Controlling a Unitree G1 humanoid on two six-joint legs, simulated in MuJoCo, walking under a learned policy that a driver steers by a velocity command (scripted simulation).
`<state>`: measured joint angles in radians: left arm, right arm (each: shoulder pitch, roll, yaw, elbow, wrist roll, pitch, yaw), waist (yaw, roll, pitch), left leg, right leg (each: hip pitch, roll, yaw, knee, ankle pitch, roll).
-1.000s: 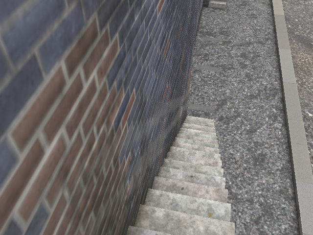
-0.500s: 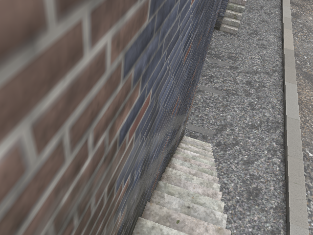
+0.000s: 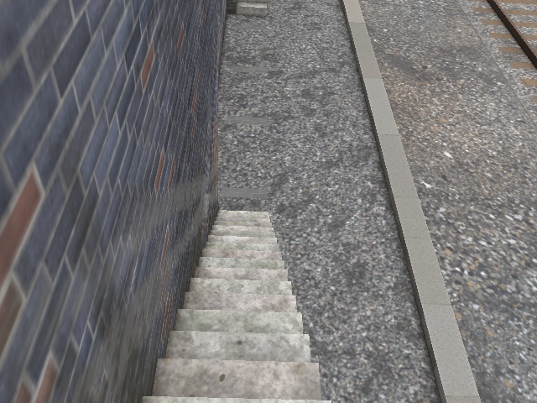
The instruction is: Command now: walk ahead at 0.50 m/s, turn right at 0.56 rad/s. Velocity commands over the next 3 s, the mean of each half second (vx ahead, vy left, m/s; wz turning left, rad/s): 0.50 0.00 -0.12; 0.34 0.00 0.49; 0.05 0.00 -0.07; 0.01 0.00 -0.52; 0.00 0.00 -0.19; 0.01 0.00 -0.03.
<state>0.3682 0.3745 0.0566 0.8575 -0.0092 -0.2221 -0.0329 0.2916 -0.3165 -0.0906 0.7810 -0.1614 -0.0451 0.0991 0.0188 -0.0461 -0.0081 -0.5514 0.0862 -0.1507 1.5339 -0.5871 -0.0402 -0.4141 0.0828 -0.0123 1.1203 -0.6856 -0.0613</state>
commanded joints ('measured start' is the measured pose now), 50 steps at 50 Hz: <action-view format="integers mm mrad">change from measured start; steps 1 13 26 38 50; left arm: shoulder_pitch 138 -20 166 202 176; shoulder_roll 84 71 -69 -271 -1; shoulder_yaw -20 -119 -91 -116 -40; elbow -31 10 -109 0 46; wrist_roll -22 94 105 55 95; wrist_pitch -26 48 114 56 72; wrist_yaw -19 -4 -26 100 135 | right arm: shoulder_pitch -299 129 -35 19 -323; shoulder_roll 10 -14 6 139 19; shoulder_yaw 30 94 71 101 74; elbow -160 19 95 -91 -205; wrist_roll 40 -51 86 79 40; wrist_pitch -46 7 -109 -40 -11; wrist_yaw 4 58 -102 7 -22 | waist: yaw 72 -77 127 30 173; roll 0 -29 -57 -72 -140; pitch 127 18 54 55 83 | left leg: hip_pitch -913 166 -460 -961 -325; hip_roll -74 -110 -164 104 37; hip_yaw -184 109 -136 -43 218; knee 165 -818 -275 308 -721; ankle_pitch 236 590 209 462 770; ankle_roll -12 77 272 6 43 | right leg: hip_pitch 353 -44 117 327 247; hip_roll -356 -104 -47 -475 -543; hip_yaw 984 455 -8 277 105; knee -396 191 -50 -488 -286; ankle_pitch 424 584 628 1042 401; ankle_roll -325 -203 69 -117 -47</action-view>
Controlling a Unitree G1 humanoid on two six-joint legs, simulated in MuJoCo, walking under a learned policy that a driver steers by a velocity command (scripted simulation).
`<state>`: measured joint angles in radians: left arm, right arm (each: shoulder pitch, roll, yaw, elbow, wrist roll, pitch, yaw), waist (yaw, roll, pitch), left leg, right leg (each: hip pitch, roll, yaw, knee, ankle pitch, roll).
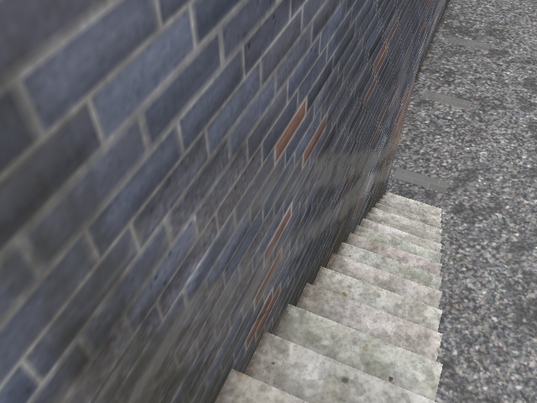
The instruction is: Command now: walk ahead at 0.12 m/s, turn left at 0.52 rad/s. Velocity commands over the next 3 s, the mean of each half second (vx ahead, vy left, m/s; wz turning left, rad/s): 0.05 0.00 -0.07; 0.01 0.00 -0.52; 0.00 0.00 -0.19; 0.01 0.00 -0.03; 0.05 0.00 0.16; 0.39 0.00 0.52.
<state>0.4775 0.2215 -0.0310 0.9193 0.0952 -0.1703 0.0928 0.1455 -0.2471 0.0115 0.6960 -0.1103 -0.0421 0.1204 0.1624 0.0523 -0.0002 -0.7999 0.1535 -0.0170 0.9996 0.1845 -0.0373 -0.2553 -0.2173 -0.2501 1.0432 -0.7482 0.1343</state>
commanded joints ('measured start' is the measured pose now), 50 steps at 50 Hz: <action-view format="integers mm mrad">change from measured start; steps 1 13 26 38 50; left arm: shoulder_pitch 36 -147 -283 -299 -519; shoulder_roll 161 151 43 82 256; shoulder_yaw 49 29 23 55 52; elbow -29 -107 -290 -276 -255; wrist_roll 9 -149 -72 -59 -31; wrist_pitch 22 39 70 35 55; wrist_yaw -9 -195 -109 -113 -106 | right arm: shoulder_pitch -165 427 243 178 327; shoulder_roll -41 -252 -194 -190 -102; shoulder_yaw -12 -62 -73 -135 -52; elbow -44 92 98 -65 -39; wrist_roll -11 74 108 26 67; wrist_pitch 8 -63 -91 -63 23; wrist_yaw -20 41 -101 -100 40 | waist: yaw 34 -152 -299 -213 -334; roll -119 106 -150 41 -70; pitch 184 -332 54 -1 -64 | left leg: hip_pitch -2 1086 694 526 176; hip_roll -3 268 328 232 -156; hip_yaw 82 -250 -344 114 -31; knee -483 -332 -662 -532 818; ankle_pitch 325 750 -636 -410 -299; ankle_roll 18 165 376 210 -74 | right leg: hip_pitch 29 -905 -827 -187 -585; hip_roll -168 117 36 193 71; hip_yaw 284 307 370 98 437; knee -195 1152 56 -355 -534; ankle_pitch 238 -82 305 547 602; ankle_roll -174 55 21 -81 -324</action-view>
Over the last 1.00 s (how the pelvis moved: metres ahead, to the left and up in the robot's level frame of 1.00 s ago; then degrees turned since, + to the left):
0.47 -0.03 -0.39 16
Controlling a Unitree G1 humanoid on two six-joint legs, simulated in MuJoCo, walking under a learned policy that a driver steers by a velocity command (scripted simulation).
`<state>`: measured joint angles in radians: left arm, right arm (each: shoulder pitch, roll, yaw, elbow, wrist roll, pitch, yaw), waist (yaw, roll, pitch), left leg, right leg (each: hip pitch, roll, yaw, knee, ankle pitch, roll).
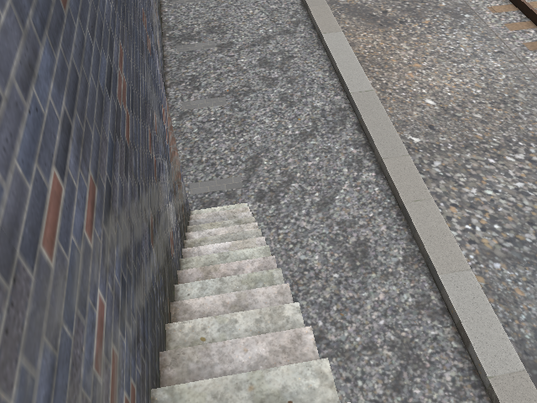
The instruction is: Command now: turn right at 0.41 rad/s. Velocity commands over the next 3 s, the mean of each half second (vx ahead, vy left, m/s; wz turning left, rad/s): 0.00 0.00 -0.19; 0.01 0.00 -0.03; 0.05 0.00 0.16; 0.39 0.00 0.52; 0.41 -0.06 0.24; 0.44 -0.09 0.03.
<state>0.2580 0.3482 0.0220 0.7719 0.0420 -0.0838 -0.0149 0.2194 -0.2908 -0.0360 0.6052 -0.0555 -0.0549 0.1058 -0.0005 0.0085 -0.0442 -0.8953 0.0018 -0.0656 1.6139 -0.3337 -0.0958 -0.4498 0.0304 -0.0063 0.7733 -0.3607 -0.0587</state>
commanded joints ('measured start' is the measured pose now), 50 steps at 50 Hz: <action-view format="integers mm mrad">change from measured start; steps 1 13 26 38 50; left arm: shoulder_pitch -285 24 -31 -106 -142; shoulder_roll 105 187 10 -93 -116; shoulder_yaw -21 -11 -47 -44 -37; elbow -92 33 64 86 164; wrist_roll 12 -55 -40 -23 -16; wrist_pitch -49 -25 14 124 123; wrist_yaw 5 -65 -80 -32 -46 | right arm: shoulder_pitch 248 -50 28 8 78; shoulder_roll -53 -165 -11 -31 -29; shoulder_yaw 3 6 25 40 36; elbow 45 88 25 259 348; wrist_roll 18 48 61 116 101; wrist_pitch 32 -20 6 33 10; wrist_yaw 62 48 38 -106 -100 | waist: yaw -159 58 -4 -2 8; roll -13 37 -23 25 -9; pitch -30 -56 64 71 89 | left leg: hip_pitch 287 616 774 646 622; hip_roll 10 18 52 151 136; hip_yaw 12 -62 -27 5 -4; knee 186 -1002 -1204 -1285 -1356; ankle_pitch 230 438 180 190 43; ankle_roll -26 154 105 63 79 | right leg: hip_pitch -372 54 89 347 371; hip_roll -176 -67 -100 -105 -103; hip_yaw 189 69 90 166 167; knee -222 -36 -280 -429 -480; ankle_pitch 232 300 184 296 247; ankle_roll -112 80 139 57 54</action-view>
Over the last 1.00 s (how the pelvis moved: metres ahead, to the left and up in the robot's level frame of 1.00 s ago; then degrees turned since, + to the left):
0.21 0.02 -0.14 -25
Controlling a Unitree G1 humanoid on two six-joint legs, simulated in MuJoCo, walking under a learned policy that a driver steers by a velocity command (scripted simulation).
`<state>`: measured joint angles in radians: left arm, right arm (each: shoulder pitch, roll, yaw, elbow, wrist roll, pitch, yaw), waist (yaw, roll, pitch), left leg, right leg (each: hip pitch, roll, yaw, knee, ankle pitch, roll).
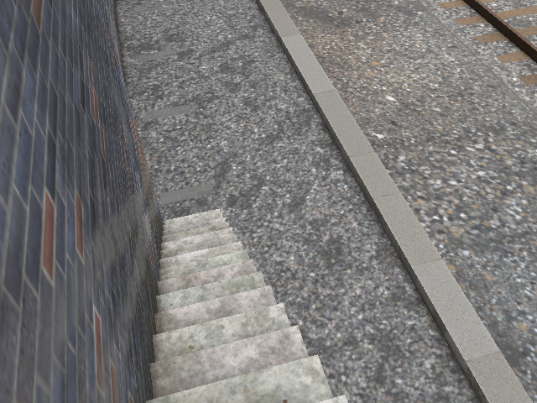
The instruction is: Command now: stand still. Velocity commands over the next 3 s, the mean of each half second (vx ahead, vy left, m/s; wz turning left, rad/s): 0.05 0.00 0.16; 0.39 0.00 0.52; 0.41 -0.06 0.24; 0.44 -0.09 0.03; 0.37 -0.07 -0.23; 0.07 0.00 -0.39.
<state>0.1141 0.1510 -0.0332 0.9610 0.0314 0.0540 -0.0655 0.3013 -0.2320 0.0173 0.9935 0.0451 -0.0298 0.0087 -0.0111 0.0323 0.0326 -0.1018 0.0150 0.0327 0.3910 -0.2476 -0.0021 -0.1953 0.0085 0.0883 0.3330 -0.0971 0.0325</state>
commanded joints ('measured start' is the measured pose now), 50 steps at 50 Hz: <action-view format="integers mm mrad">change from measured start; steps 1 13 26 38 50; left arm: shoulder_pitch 1 179 294 389 407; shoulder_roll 82 160 116 29 206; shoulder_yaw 19 46 65 -48 17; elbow -19 55 -32 110 109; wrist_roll -6 -52 -25 103 38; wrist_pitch -18 -76 -204 -233 -168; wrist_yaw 8 -30 115 165 82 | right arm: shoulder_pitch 7 90 32 82 126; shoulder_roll -91 -17 -114 35 -117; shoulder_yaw -17 -27 -130 -25 -42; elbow -34 -41 -229 -230 -171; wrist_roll -1 -130 -149 -162 -178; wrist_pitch -14 12 -43 3 -10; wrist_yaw -4 128 76 171 120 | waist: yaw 14 18 48 15 19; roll -36 -72 39 -88 75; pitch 14 129 9 38 68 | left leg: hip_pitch -161 -229 -465 -783 -225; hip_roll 120 -11 93 133 41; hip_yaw -98 -40 -272 -170 41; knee -127 -139 43 756 -168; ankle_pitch -37 -203 -371 570 561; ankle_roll -12 -4 303 60 74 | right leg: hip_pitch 104 27 110 -239 -14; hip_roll -81 -16 38 -240 -199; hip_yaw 73 -25 -150 -26 -74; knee -46 16 263 256 1004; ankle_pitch -28 -294 -330 -122 -286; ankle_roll -37 23 -51 -232 -122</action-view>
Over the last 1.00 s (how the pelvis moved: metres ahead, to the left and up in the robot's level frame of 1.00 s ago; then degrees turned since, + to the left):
-0.02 0.05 0.03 -5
